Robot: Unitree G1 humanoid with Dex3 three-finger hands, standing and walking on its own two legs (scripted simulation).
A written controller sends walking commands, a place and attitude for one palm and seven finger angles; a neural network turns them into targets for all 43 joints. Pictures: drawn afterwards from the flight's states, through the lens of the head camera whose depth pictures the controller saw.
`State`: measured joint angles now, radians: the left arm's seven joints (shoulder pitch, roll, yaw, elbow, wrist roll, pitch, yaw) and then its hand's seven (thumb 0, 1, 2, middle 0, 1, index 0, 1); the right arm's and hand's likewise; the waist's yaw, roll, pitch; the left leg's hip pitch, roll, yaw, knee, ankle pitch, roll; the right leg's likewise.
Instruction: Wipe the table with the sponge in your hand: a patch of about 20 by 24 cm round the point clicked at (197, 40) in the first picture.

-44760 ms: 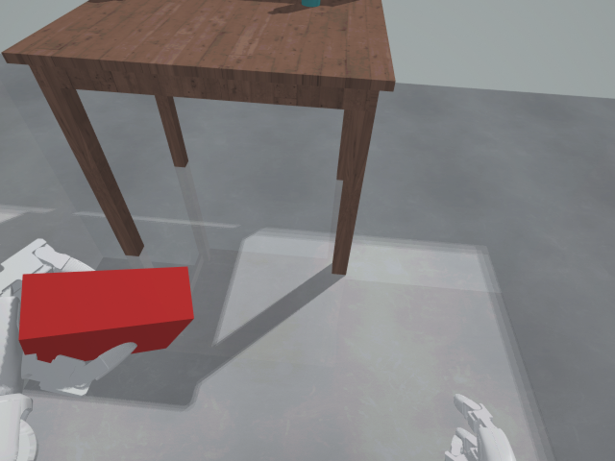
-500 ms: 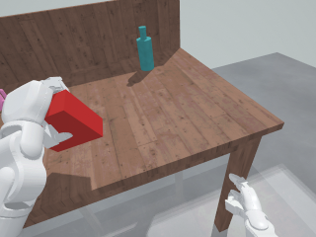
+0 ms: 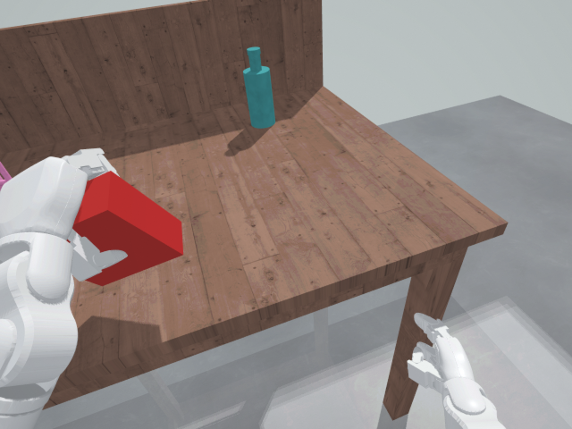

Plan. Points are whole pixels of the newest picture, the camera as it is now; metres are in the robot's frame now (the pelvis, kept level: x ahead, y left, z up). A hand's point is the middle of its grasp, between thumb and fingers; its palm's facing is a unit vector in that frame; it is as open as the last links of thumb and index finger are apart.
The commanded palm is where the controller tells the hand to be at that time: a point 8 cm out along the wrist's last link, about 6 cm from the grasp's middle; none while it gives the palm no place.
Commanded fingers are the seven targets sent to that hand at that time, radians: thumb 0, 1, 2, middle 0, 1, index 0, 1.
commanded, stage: bring the sponge back beside the body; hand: left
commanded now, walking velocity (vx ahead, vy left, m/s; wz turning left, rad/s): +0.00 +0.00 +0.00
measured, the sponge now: (119, 242) +0.24 +0.27 +0.19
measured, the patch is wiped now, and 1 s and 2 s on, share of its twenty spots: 0.95 0.95 0.95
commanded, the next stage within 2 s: step back with the hand held close in 0.96 s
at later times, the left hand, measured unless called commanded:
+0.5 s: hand (73, 233) +0.20 +0.27 +0.25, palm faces +0.41 -0.19 -0.89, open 9.5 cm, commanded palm +0.14 +0.28 +0.31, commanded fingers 0.00 0.10 1.30 -1.20 -1.60 -1.20 -1.60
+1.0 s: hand (48, 231) +0.19 +0.29 +0.26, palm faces +0.47 -0.18 -0.87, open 9.5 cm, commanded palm +0.13 +0.29 +0.31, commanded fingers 0.00 0.10 1.30 -1.20 -1.60 -1.20 -1.60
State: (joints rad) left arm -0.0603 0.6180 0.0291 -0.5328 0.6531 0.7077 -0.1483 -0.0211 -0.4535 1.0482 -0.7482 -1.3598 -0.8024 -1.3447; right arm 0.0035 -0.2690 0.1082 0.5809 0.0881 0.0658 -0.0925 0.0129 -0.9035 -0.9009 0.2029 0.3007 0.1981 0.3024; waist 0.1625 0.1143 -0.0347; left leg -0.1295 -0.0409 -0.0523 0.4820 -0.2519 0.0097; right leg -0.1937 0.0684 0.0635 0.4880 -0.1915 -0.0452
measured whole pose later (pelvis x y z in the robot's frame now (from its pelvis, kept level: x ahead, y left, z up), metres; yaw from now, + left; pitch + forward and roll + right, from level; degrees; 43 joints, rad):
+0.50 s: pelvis -0.01 +0.00 +0.00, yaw +0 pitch -7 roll +1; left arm 0.03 0.65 0.07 -0.60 0.65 0.65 -0.15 -0.02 -0.45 1.05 -0.75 -1.36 -0.80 -1.34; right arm 0.01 -0.27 0.10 0.58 0.08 0.05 -0.10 0.01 -0.90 -0.90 0.20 0.30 0.20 0.30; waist 0.17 0.12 -0.04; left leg -0.13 -0.04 -0.05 0.50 -0.26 0.00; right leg -0.20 0.07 0.06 0.51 -0.19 -0.05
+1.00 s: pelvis -0.01 +0.01 +0.00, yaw +0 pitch -8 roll +0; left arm 0.01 0.65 0.10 -0.58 0.64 0.64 -0.13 -0.02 -0.45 1.05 -0.75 -1.36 -0.80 -1.34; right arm 0.01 -0.26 0.11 0.59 0.08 0.04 -0.11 0.01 -0.90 -0.90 0.20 0.30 0.20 0.30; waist 0.17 0.11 -0.04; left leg -0.12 -0.05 -0.04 0.50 -0.25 0.02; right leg -0.19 0.06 0.07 0.50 -0.18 -0.03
